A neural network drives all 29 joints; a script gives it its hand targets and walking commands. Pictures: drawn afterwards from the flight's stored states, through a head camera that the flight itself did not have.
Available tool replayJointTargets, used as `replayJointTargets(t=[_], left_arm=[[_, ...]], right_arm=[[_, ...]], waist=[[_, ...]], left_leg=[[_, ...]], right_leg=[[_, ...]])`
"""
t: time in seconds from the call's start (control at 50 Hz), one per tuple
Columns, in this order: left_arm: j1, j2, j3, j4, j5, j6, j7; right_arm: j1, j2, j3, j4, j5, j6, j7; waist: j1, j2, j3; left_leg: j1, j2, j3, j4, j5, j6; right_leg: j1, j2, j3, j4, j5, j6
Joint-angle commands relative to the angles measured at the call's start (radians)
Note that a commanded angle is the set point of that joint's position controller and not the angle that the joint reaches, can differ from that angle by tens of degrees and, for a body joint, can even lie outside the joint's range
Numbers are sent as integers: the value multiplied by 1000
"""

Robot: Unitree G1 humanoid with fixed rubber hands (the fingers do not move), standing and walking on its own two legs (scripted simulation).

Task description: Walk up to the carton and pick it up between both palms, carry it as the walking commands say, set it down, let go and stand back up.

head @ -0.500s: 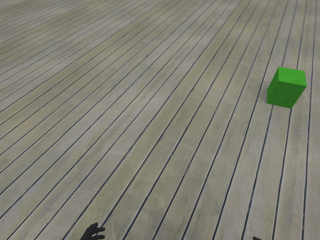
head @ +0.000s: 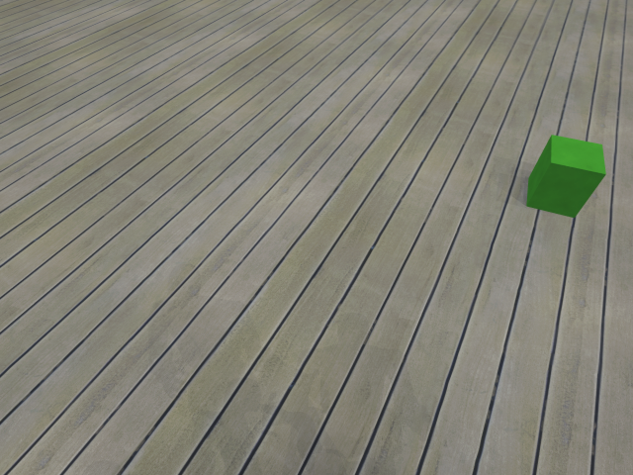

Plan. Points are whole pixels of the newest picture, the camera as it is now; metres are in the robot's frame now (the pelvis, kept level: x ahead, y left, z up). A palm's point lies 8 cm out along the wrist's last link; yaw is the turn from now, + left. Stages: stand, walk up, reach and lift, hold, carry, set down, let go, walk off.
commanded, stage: stand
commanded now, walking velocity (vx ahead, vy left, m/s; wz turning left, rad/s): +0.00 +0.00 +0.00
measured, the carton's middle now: (563, 176) +1.37 -1.03 -0.65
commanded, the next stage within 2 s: walk up in 0.62 s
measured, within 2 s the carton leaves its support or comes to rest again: neither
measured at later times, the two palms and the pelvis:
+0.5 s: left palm out of the picture +0.03 +0.23 -0.13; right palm out of the picture -0.01 -0.22 -0.14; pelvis +0.00 +0.00 +0.00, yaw +0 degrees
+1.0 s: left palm out of the picture +0.11 +0.22 -0.13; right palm out of the picture -0.04 -0.27 -0.14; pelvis +0.00 -0.03 +0.00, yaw -8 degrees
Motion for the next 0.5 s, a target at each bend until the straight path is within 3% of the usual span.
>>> replayJointTargets(t=[0.0, 0.02, 0.04, 0.06, 0.08, 0.1, 0.12, 0.14, 0.16, 0.18, 0.2, 0.22, 0.24, 0.26, 0.28, 0.3, 0.32, 0.34, 0.36, 0.4, 0.42, 0.44, 0.46, 0.48], left_arm=[[42, 89, 20, -17, -5, -4, 12], [73, 119, 19, 4, -4, 0, 11], [56, 97, 24, 10, 4, -2, 8], [50, 76, 20, 16, -15, -6, 9], [33, 37, 5, 23, -9, -2, 4], [42, 49, 9, 37, -8, 7, 2], [44, 89, 21, 60, -10, 15, 20], [40, 120, 28, 62, -2, 17, 22], [-4, 54, 10, 43, 3, 12, 27], [28, 66, 8, 60, -12, 1, 15], [0, 46, 10, 60, -9, -7, 12], [69, 89, 18, 89, -14, -1, 13], [10, 81, 15, 86, -13, -2, 17], [64, 68, 14, 108, 6, -1, 12], [19, 74, 10, 100, -19, 0, 13], [72, 60, 5, 145, -9, 7, 25], [6, 80, 8, 113, -9, 9, 28], [34, 61, 11, 131, -8, 11, 21], [16, 104, 14, 110, -7, -6, 20], [25, 61, -3, 139, -13, -10, 21], [66, 71, 1, 132, -13, -14, 16], [60, 43, -2, 147, -6, -4, 29], [55, 29, -10, 140, -11, -1, 23], [60, 81, 1, 158, -6, 4, 25]], right_arm=[[48, -88, -18, 6, -1, -6, -2], [89, -12, -7, 13, -2, 3, 5], [63, -33, -8, 22, -4, 10, -11], [62, -53, -12, 20, -3, 11, -10], [79, -66, -8, 43, 2, 1, -9], [52, -64, -9, 52, 2, -6, -14], [16, -93, -14, 42, -4, -18, -10], [68, -132, -24, 48, 4, -14, -14], [23, -128, -26, 53, -3, -12, -10], [36, -113, -27, 63, -11, -6, -6], [102, -77, -25, 88, -2, -3, -14], [101, -80, -24, 114, -3, -2, -14], [43, -51, -16, 88, -8, -7, -8], [111, -64, -16, 122, -3, -5, -11], [80, 4, 6, 120, 4, -7, -1], [27, -31, -6, 107, -3, -8, -3], [56, -13, -6, 122, 4, -12, -13], [72, -33, -5, 147, -6, -4, -10], [63, -58, -12, 156, 0, 4, -10], [34, -31, -11, 151, -6, 1, -7], [99, -13, -1, 185, 4, 2, -8], [104, -3, 2, 202, -4, -7, -5], [33, -38, -2, 184, 1, 3, -5], [61, -23, -3, 189, 5, 10, -18]], waist=[[3, 74, 52], [1, 72, -20], [21, 25, -4], [6, 20, -17], [15, 32, 12], [25, 46, 64], [26, 62, 40], [1, -13, -16], [2, 22, 88], [10, 33, 32], [-29, 16, -23], [-1, 38, -12], [0, 16, 2], [9, 25, -1], [-5, 62, 8], [9, -20, 43], [-19, 44, 62], [5, -8, -1], [-3, 96, 48], [2, -81, -11], [10, -51, -1], [4, 3, -9], [17, -42, 9], [5, 2, 101]], left_leg=[[18, 37, -33, -84, 177, 34], [33, 27, -31, -83, 203, 24], [43, 19, -20, -70, 226, 29], [32, 31, -44, -90, 212, 32], [-4, 36, -48, -102, 197, 25], [-30, 64, -80, -134, 168, 30], [-19, 74, -85, -136, 227, 45], [7, 40, -76, -150, 91, 45], [-10, 58, -83, -140, 144, 51], [55, 62, -68, -130, 217, 48], [120, 61, -64, -116, 245, 47], [123, 51, -57, -101, 196, 54], [94, 64, -74, -121, 235, 48], [62, 54, -67, -138, 202, 38], [31, 54, -59, -131, 188, 50], [44, 36, -44, -117, 170, 40], [29, 29, -38, -116, 182, 30], [36, 31, -46, -121, 143, 33], [38, 21, -21, -117, 187, 31], [92, 35, -21, -84, 215, 28], [82, 32, -32, -85, 250, 27], [89, 27, -11, -89, 219, 25], [77, 28, -26, -111, 173, 23], [46, 31, -37, -123, 166, 22]], right_leg=[[-51, -87, 108, -119, 163, -45], [28, -88, 93, -100, 166, -39], [1, -91, 103, -109, 156, -49], [9, -71, 95, -102, 133, -47], [38, -77, 76, -108, 166, -37], [15, -44, 43, -81, 147, -21], [50, -70, 65, -88, 219, -28], [42, -70, 70, -98, 116, -40], [-31, -79, 83, -91, 170, -37], [-21, -76, 81, -109, 169, -33], [-1, -76, 75, -102, 207, -38], [-31, -61, 76, -122, 139, -36], [1, -68, 67, -96, 175, -37], [47, -58, 60, -105, 168, -26], [50, -70, 74, -110, 188, -31], [-5, -80, 87, -136, 135, -28], [-8, -92, 101, -148, 131, -37], [48, -72, 75, -146, 103, -34], [8, -112, 129, -147, 160, -51], [29, -98, 100, -165, 248, -48], [65, -97, 79, -128, 345, -43], [66, -108, 105, -132, 314, -54], [35, -112, 107, -168, 226, -52], [-33, -91, 108, -182, 97, -45]])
